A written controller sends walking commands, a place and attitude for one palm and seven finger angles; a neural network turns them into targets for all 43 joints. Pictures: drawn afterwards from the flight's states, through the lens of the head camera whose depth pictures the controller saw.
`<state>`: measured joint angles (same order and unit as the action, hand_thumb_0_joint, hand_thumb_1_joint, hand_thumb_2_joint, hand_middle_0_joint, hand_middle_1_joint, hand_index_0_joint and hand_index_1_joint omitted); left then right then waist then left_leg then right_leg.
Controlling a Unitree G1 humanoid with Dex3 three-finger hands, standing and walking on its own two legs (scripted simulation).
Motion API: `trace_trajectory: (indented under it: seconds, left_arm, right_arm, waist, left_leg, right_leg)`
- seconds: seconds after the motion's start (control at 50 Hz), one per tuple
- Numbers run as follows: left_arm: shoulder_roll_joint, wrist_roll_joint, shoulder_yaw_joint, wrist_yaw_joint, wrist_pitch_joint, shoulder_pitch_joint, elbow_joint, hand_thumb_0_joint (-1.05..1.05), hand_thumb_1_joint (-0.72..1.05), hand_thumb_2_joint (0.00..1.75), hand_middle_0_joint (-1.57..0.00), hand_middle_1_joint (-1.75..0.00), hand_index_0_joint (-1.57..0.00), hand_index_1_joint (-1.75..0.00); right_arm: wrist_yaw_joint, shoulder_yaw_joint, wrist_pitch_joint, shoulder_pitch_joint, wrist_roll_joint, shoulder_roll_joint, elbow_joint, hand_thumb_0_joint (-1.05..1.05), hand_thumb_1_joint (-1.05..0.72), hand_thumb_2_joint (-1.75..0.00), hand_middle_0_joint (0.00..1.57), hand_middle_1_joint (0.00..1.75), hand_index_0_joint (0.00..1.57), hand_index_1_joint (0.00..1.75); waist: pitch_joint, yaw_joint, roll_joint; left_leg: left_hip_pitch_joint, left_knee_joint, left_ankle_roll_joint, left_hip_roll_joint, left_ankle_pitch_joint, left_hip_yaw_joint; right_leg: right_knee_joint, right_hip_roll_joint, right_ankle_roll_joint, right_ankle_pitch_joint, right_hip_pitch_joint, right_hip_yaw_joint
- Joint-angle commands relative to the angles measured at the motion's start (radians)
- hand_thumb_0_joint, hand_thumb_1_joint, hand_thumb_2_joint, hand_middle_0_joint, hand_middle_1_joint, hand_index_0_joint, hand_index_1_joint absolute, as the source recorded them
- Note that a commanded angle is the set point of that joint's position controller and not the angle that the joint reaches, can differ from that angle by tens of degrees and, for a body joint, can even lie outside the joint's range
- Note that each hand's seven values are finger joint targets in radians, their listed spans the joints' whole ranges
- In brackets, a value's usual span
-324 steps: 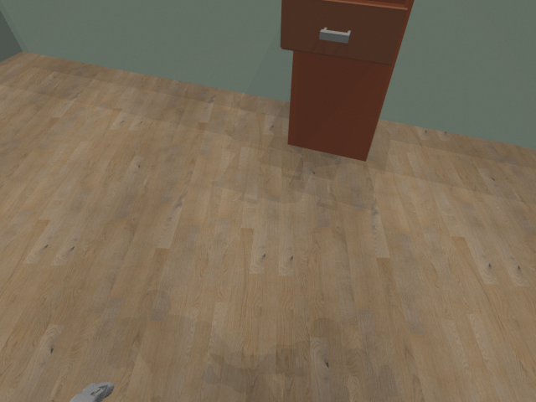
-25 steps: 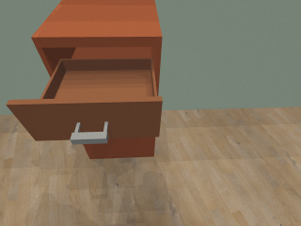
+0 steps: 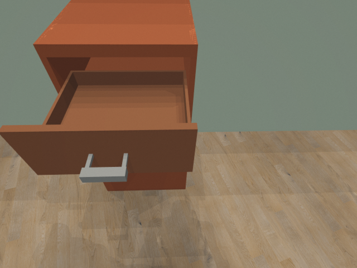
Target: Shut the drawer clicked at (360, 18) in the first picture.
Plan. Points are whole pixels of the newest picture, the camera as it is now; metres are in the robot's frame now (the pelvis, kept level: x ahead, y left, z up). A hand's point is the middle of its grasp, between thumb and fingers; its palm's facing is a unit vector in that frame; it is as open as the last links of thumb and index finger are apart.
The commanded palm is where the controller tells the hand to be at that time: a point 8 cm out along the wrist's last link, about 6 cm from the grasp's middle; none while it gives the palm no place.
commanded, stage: look again from close up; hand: left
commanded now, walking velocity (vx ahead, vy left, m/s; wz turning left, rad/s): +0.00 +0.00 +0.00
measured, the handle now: (106, 166) +0.33 +0.20 +0.03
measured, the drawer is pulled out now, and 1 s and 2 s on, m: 0.30 0.29 0.29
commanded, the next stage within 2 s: raise the hand and make a fist in 0.16 s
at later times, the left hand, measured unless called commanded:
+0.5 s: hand (102, 230) +0.19 +0.17 +0.01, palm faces +0.23 -0.97 -0.07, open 7.0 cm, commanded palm +0.11 +0.22 -0.03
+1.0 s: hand (113, 236) +0.18 +0.15 +0.02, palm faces +0.05 -1.00 -0.04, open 4.3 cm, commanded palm +0.12 +0.21 +0.03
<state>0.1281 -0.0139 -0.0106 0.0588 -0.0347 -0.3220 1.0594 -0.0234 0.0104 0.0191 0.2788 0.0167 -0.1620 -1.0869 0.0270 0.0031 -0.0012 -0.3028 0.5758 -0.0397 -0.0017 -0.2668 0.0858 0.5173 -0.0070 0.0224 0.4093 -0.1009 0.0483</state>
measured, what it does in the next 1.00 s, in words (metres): steps on the spot: right foot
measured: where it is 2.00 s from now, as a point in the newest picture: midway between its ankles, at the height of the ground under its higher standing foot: outside the picture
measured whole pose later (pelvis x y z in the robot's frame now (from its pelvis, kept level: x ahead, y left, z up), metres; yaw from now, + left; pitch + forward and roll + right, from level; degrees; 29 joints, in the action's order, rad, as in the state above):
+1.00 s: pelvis +0.00 -0.03 -0.04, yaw +4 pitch +8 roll +1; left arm 0.20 0.25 0.09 -0.20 -0.23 -0.55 -0.14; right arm -0.05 0.02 0.18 0.25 -0.04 -0.21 -0.56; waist -0.12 0.01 -0.04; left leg -0.63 0.91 0.00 0.00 -0.41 0.01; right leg 0.91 -0.05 0.09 0.48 -0.58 0.12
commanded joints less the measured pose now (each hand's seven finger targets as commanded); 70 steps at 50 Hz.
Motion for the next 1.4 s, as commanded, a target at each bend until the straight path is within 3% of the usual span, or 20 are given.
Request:
trace_trajectory:
  seconds: [0.0, 0.22, 0.24, 0.26, 0.28, 0.3, 0.32, 0.36, 0.42, 0.46, 0.48, 0.5, 0.6, 0.7, 0.76, 0.82, 0.9, 1.04, 1.14, 1.38]
  left_arm:
    - [0.104, -0.001, 0.017, 0.002, 0.004, -0.101, -0.033, 0.0, 0.9, 0.9, -0.2, -0.3, -0.2, -0.3]
    - [0.153, 0.0, 0.021, -0.003, 0.015, -0.063, -0.05, 0.0, 0.9, 0.9, -0.2, -0.3, -0.2, -0.3]
    - [0.14, -0.015, 0.018, 0.029, -0.005, -0.097, -0.04, 0.0, 0.9, 0.9, -0.2, -0.3, -0.2, -0.3]
    - [0.401, 0.169, 0.188, 0.049, -0.187, 0.626, -1.695, 0.0, 0.9, 0.9, -0.22, -0.32, -0.22, -0.32]
    - [0.283, 0.088, 0.131, 0.09, -0.13, 0.099, -1.445, 0.0, 0.9, 0.9, -0.24, -0.34, -0.24, -0.34]
    - [0.212, 0.1, 0.082, 0.135, -0.078, 0.017, -1.352, 0.0, 0.9, 0.9, -0.26, -0.37, -0.26, -0.37]
    - [-0.066, 0.105, -0.095, 0.118, 0.029, -0.278, -1.049, 0.0, 0.9, 0.9, -0.28, -0.39, -0.28, -0.39]
    - [-0.026, 0.127, -0.086, 0.066, -0.024, -0.053, -1.26, 0.0, 0.9, 0.9, -0.32, -0.43, -0.32, -0.43]
    - [-0.039, 0.161, -0.015, -0.04, -0.165, -0.348, -1.008, 0.0, 0.9, 0.9, -0.38, -0.5, -0.38, -0.5]
    - [0.008, 0.221, 0.077, -0.156, -0.296, -0.389, -1.024, 0.0, 0.9, 0.9, -0.42, -0.54, -0.42, -0.54]
    - [0.065, 0.248, 0.131, -0.2, -0.357, -0.343, -1.007, 0.0, 0.9, 0.9, -0.44, -0.56, -0.44, -0.56]
    - [0.026, 0.25, 0.065, -0.24, -0.426, -0.308, -1.023, 0.0, 0.9, 0.9, -0.46, -0.58, -0.46, -0.58]
    - [0.257, 0.213, 0.213, -0.178, -0.643, -0.098, -1.468, 0.0, 0.9, 0.9, -0.56, -0.69, -0.56, -0.69]
    - [0.181, 0.256, 0.131, -0.153, -0.586, -0.041, -1.463, 0.0, 0.9, 0.9, -0.66, -0.8, -0.66, -0.8]
    - [0.158, 0.267, 0.072, -0.234, -0.481, -0.058, -1.357, 0.0, 0.9, 0.9, -0.72, -0.86, -0.72, -0.86]
    - [0.175, 0.274, 0.086, -0.3, -0.339, -0.141, -1.296, 0.0, 0.9, 0.9, -0.78, -0.93, -0.78, -0.93]
    - [0.271, 0.288, 0.288, -0.263, -0.233, -0.287, -1.357, 0.0, 0.9, 0.9, -0.86, -1.01, -0.86, -1.01]
    - [0.144, 0.298, 0.239, -0.213, -0.388, -0.486, -1.545, 0.0, 0.9, 0.9, -1.0, -1.17, -1.0, -1.17]
    - [0.071, 0.287, 0.078, -0.29, -0.435, -0.509, -1.593, 0.0, 0.9, 0.9, -1.1, -1.27, -1.1, -1.27]
    - [0.064, 0.228, 0.008, -0.155, -0.309, -0.478, -1.805, 0.0, 0.9, 0.9, -1.34, -1.53, -1.34, -1.53]
  right_arm:
    - [-0.005, -0.012, 0.013, 0.029, -0.003, -0.085, 0.038, 0.0, -0.9, -0.9, 0.2, 0.3, 0.2, 0.3]
    - [-0.008, -0.018, 0.011, -0.029, -0.006, -0.124, 0.039, 0.0, -0.9, -0.9, 0.2, 0.3, 0.2, 0.3]
    - [-0.003, -0.028, 0.011, -0.059, -0.008, -0.153, 0.106, 0.0, -0.9, -0.9, 0.2, 0.3, 0.2, 0.3]
    - [-0.018, -0.08, 0.162, 0.0, -0.059, -0.285, 0.442, 0.0, -0.9, -0.9, 0.2, 0.3, 0.2, 0.3]
    - [-0.058, -0.01, 0.29, -0.038, -0.044, -0.172, 0.379, 0.0, -0.9, -0.9, 0.2, 0.3, 0.2, 0.3]
    - [-0.069, -0.04, 0.311, -0.061, -0.044, -0.177, 0.318, 0.0, -0.9, -0.9, 0.2, 0.3, 0.2, 0.3]
    - [-0.044, -0.028, 0.299, -0.007, -0.064, -0.133, 0.294, 0.0, -0.9, -0.9, 0.2, 0.3, 0.2, 0.3]
    - [-0.017, -0.069, 0.292, -0.056, -0.045, -0.186, 0.42, 0.0, -0.9, -0.9, 0.2, 0.3, 0.2, 0.3]
    - [-0.007, -0.075, 0.275, -0.115, -0.039, -0.201, 0.514, 0.0, -0.9, -0.9, 0.2, 0.3, 0.2, 0.3]
    - [0.004, -0.072, 0.25, -0.17, -0.024, -0.214, 0.552, 0.0, -0.9, -0.9, 0.2, 0.3, 0.2, 0.3]
    - [0.002, -0.079, 0.246, -0.196, -0.03, -0.21, 0.568, 0.0, -0.9, -0.9, 0.2, 0.3, 0.2, 0.3]
    - [0.008, -0.074, 0.247, -0.192, -0.035, -0.205, 0.587, 0.0, -0.9, -0.9, 0.2, 0.3, 0.2, 0.3]
    - [0.012, -0.079, 0.258, -0.207, -0.028, -0.171, 0.687, 0.0, -0.9, -0.9, 0.2, 0.3, 0.2, 0.3]
    - [-0.016, -0.057, 0.262, -0.162, -0.048, -0.166, 0.695, 0.0, -0.9, -0.9, 0.2, 0.3, 0.2, 0.3]
    - [-0.028, -0.047, 0.267, -0.163, -0.058, -0.19, 0.683, 0.0, -0.9, -0.9, 0.2, 0.3, 0.2, 0.3]
    - [-0.039, -0.039, 0.254, -0.156, -0.073, -0.201, 0.696, 0.0, -0.9, -0.9, 0.2, 0.3, 0.2, 0.3]
    - [-0.044, -0.046, 0.218, -0.186, -0.065, -0.173, 0.703, 0.0, -0.9, -0.9, 0.2, 0.3, 0.2, 0.3]
    - [-0.009, -0.065, 0.234, -0.133, -0.056, -0.141, 0.686, 0.0, -0.9, -0.9, 0.2, 0.3, 0.2, 0.3]
    - [0.001, -0.067, 0.278, -0.122, -0.059, -0.173, 0.699, 0.0, -0.9, -0.9, 0.2, 0.3, 0.2, 0.3]
    - [0.001, -0.036, 0.253, -0.143, -0.063, -0.165, 0.781, 0.0, -0.9, -0.9, 0.2, 0.3, 0.2, 0.3]
  waist:
    - [0.026, -0.011, 0.042]
    - [-0.028, -0.01, 0.006]
    - [0.048, -0.002, -0.105]
    - [-0.52, 0.085, -0.328]
    - [-0.502, -0.001, -0.55]
    - [-0.412, 0.004, -0.386]
    - [-0.236, 0.046, -0.214]
    - [-0.082, 0.063, 0.057]
    - [-0.049, 0.0, 0.3]
    - [-0.135, -0.038, 0.218]
    - [-0.109, -0.039, 0.287]
    - [-0.06, -0.027, 0.256]
    - [-0.271, -0.043, -0.181]
    - [-0.17, 0.056, -0.006]
    - [-0.11, 0.063, 0.04]
    - [-0.142, 0.033, 0.067]
    - [-0.265, -0.056, 0.058]
    - [-0.296, -0.047, 0.068]
    - [-0.228, 0.006, 0.033]
    - [-0.216, -0.02, -0.015]
  left_leg:
    - [0.088, -0.085, -0.021, -0.103, 0.343, -0.113]
    - [0.162, -0.089, -0.02, -0.108, 0.426, -0.104]
    - [0.163, 0.076, -0.005, -0.121, 0.539, -0.091]
    - [0.478, -0.075, 0.011, -0.047, 0.718, -0.163]
    - [0.729, -0.206, 0.039, -0.137, 0.888, -0.245]
    - [0.513, -0.213, 0.108, -0.116, 0.804, -0.22]
    - [0.414, -0.227, 0.076, -0.12, 0.654, -0.202]
    - [0.184, -0.121, 0.033, -0.109, 0.403, -0.181]
    - [-0.104, 0.056, 0.033, -0.019, 0.063, -0.13]
    - [-0.23, 0.119, 0.048, 0.0, 0.018, -0.096]
    - [-0.343, 0.188, 0.05, 0.006, -0.066, -0.085]
    - [-0.419, 0.234, 0.051, 0.008, -0.127, -0.084]
    - [-0.399, 0.356, 0.023, 0.019, -0.198, -0.067]
    - [-0.422, 0.464, 0.006, 0.019, -0.209, -0.094]
    - [-0.445, 0.449, 0.005, 0.002, -0.195, -0.117]
    - [-0.447, 0.378, 0.007, -0.005, -0.183, -0.139]
    - [-0.394, 0.311, 0.02, 0.001, -0.061, -0.145]
    - [-0.265, 0.255, 0.008, 0.015, 0.148, -0.108]
    - [-0.204, 0.247, -0.012, 0.011, 0.156, -0.127]
    - [-0.141, 0.145, -0.003, -0.022, 0.051, -0.167]
  right_leg:
    - [-0.087, 0.094, 0.023, -0.363, -0.075, -0.082]
    - [-0.101, 0.107, 0.005, -0.426, -0.048, -0.085]
    - [-0.114, 0.129, -0.012, -0.628, -0.194, -0.151]
    - [0.033, 0.056, 0.02, -0.689, -0.186, 0.004]
    - [0.246, -0.006, 0.021, -0.231, -0.306, 0.036]
    - [0.302, -0.009, 0.018, -0.047, -0.299, 0.014]
    - [0.302, -0.009, -0.002, -0.007, -0.387, 0.016]
    - [0.179, 0.008, -0.008, 0.019, -0.437, 0.037]
    - [0.05, 0.002, -0.004, -0.088, -0.428, 0.048]
    - [0.161, 0.002, 0.004, -0.101, -0.459, 0.045]
    - [0.179, 0.012, -0.002, 0.011, -0.508, -0.008]
    - [0.172, 0.034, -0.002, 0.109, -0.542, -0.086]
    - [0.225, 0.039, 0.029, 0.351, -0.588, -0.215]
    - [0.041, 0.066, -0.007, 0.494, -0.603, -0.35]
    - [-0.004, 0.103, -0.057, 0.413, -0.555, -0.374]
    - [0.021, 0.131, -0.09, 0.25, -0.452, -0.352]
    - [0.103, 0.141, -0.099, -0.107, -0.275, -0.295]
    - [0.222, 0.074, -0.114, -0.707, -0.226, -0.149]
    - [0.214, 0.034, -0.081, -0.475, -0.387, -0.071]
    - [0.227, -0.013, -0.002, -0.117, -0.446, 0.045]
